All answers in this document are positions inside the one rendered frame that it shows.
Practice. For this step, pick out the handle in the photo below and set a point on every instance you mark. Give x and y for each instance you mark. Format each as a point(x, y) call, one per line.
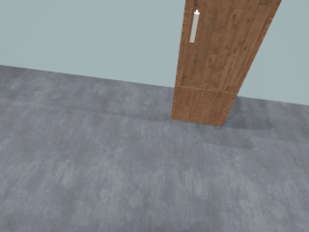
point(194, 26)

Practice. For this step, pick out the cupboard door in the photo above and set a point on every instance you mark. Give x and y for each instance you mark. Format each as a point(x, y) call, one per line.
point(227, 35)

